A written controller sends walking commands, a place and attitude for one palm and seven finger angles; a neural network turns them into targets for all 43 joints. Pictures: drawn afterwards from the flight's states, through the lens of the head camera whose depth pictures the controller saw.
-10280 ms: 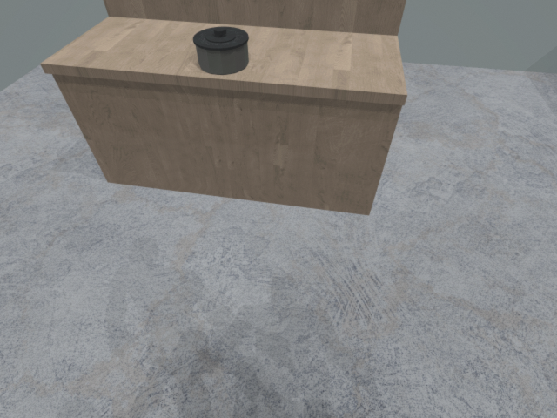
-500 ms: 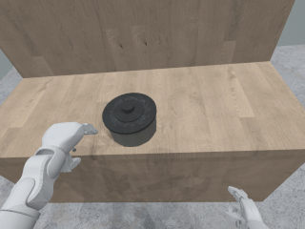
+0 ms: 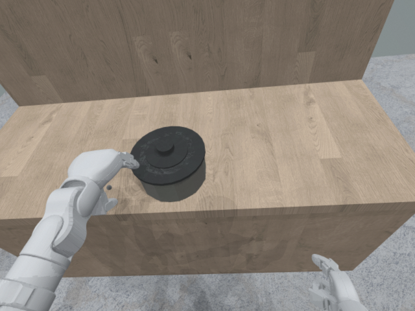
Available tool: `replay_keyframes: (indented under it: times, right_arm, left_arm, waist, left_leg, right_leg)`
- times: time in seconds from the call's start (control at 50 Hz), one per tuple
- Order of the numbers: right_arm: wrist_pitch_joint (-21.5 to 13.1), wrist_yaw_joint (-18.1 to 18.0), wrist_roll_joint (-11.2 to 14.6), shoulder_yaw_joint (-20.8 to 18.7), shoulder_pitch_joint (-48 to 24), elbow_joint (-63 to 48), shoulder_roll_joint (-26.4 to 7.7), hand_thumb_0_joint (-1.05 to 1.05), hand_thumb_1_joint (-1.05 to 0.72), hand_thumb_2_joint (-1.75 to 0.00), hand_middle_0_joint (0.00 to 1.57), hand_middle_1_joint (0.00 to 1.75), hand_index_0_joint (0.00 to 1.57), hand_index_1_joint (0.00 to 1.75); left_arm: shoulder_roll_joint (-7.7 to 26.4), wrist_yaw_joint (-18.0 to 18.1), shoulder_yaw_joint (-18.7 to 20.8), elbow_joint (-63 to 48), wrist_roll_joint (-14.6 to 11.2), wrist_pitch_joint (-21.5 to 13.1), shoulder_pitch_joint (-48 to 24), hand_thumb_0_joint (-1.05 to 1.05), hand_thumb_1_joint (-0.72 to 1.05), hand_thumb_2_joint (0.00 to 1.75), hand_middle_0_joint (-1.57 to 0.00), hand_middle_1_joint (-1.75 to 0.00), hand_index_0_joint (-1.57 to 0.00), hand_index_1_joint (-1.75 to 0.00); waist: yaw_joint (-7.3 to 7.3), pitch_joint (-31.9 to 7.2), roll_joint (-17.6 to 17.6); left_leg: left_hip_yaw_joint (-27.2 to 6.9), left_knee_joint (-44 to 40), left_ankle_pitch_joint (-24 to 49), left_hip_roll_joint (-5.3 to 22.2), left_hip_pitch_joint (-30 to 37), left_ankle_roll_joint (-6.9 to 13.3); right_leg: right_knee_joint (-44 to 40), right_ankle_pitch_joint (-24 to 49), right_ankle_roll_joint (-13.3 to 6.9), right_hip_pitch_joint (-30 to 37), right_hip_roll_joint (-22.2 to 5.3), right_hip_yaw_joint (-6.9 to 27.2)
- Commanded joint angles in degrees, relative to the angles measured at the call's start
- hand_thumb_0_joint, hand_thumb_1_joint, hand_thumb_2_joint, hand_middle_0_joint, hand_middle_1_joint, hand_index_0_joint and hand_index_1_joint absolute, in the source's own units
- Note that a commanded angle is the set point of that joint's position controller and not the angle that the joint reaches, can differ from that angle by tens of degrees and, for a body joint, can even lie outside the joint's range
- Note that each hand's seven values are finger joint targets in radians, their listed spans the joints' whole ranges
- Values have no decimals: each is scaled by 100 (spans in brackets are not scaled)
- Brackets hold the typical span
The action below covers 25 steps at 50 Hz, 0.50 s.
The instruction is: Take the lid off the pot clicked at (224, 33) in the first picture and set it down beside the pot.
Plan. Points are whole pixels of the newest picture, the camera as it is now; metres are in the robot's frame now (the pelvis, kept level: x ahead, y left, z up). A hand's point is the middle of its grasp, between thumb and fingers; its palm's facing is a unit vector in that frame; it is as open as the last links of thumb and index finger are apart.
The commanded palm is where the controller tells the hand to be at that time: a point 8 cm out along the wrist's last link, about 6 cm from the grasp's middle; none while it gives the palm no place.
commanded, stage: move the open hand above the knob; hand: left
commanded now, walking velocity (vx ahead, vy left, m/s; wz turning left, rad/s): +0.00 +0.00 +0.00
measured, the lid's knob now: (165, 146) +0.49 +0.16 +0.01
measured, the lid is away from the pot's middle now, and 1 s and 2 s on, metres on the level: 0.00 0.00 0.00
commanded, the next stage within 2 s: none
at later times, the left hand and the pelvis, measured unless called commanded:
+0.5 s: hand (134, 162) +0.39 +0.19 +0.08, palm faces -0.27 -0.07 -0.96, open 10.1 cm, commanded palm +0.38 +0.19 +0.14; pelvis +0.00 +0.00 +0.00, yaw +0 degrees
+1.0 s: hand (144, 144) +0.44 +0.18 +0.08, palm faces -0.30 -0.07 -0.95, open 10.1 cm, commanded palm +0.44 +0.18 +0.14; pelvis +0.01 +0.01 +0.00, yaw +0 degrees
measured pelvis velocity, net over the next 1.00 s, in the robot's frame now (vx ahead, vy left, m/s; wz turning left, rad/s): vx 0.01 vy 0.01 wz -0.01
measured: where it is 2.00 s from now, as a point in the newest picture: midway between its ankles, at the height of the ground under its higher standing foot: outside the picture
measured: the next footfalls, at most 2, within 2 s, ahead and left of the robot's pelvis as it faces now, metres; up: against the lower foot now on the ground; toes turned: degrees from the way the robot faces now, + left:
none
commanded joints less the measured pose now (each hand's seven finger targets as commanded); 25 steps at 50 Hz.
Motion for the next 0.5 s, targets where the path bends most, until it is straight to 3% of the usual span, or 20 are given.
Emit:
replay_keyframes:
  times: [0.0,0.06,0.1,0.12,0.2,0.22,0.26,0.28,0.3,0.34,0.4,0.42,0.48]
  right_arm:
    - [-270,0,54,-216,-727,-920,-513,0,-90,-90,20,30,20,30]
    - [-209,-30,71,-207,-666,-862,-510,0,-90,-90,20,30,20,30]
    - [-197,-53,76,-222,-709,-858,-548,0,-90,-90,20,30,20,30]
    - [-202,-73,74,-180,-644,-823,-501,0,-90,-90,20,30,20,30]
    - [-157,-79,93,-210,-604,-768,-532,0,-90,-90,20,30,20,30]
    - [-162,-87,93,-187,-580,-761,-497,0,-90,-90,20,30,20,30]
    - [-136,-99,110,-189,-517,-704,-545,0,-90,-90,20,30,20,30]
    - [-117,-101,117,-182,-511,-693,-536,0,-90,-90,20,30,20,30]
    - [-114,-84,115,-207,-518,-714,-565,0,-90,-90,20,30,20,30]
    - [-84,-78,129,-201,-491,-695,-529,0,-90,-90,20,30,20,30]
    - [-85,-83,127,-213,-428,-682,-577,0,-90,-90,20,30,20,30]
    - [-80,-89,120,-198,-413,-671,-540,0,-90,-90,20,30,20,30]
    - [-67,-81,141,-219,-342,-647,-557,0,-90,-90,20,30,20,30]
  left_arm:
    - [1266,220,847,-868,97,58,-1853,0,-26,135,-82,-8,-82,-8]
    - [1056,168,512,-665,116,86,-2213,0,-26,135,-82,-8,-82,-8]
    - [1316,176,730,-704,157,85,-2551,0,-26,135,-82,-8,-82,-8]
    - [1188,168,563,-569,168,77,-2615,0,-26,135,-82,-8,-82,-8]
    - [1219,223,592,-347,214,93,-3083,0,-26,135,-82,-8,-82,-8]
    - [1088,222,455,-193,216,95,-3036,0,-26,135,-82,-8,-82,-8]
    - [1198,264,546,170,230,113,-3077,0,-26,135,-82,-8,-82,-8]
    - [1070,268,435,297,233,148,-3179,0,-26,135,-82,-8,-82,-8]
    - [1192,275,559,199,255,161,-3336,0,-26,135,-82,-8,-82,-8]
    - [894,267,220,298,254,200,-3599,0,-26,135,-82,-8,-82,-8]
    - [1218,301,550,620,281,222,-3689,0,-26,135,-82,-8,-82,-8]
    - [960,279,266,573,277,223,-3868,0,-26,135,-82,-8,-82,-8]
    - [953,281,289,854,264,245,-3959,0,-26,135,-82,-8,-82,-8]
  waist:
    - [-63,-1617,-467]
    - [-131,-1582,-564]
    - [-135,-1626,-538]
    - [-133,-1739,-486]
    - [-165,-1739,-509]
    - [-143,-1823,-528]
    - [-149,-1755,-594]
    - [-162,-1705,-635]
    - [-154,-1826,-657]
    - [-217,-1835,-537]
    - [-170,-1944,-665]
    - [-207,-2056,-621]
    - [-215,-1999,-702]
  left_leg:
    - [-114,-55,1836,-85,596,166]
    - [-104,-108,1621,-103,563,169]
    - [-113,-75,1559,-85,577,183]
    - [-107,-88,1650,-112,592,185]
    - [-138,-77,1548,-76,582,170]
    - [-125,-79,1620,-95,590,174]
    - [-111,-74,1587,-94,475,164]
    - [-99,-78,1526,-102,428,163]
    - [-104,-55,1562,-81,442,172]
    - [-120,-63,1569,-85,518,164]
    - [-121,10,1647,-82,448,186]
    - [-93,7,1688,-104,506,197]
    - [-98,60,1784,-96,438,202]
  right_leg:
    - [-129,1894,-226,453,214,41]
    - [-147,1735,-192,348,200,10]
    - [-148,1684,-221,334,211,60]
    - [-101,1699,-212,396,199,24]
    - [-99,1619,-237,290,208,26]
    - [-55,1625,-226,336,201,8]
    - [-37,1697,-222,336,198,12]
    - [-43,1687,-214,298,189,10]
    - [-30,1734,-232,352,193,40]
    - [-11,1655,-229,213,192,-1]
    - [22,1779,-238,299,202,47]
    - [53,1839,-222,312,184,27]
    - [96,1986,-222,274,186,9]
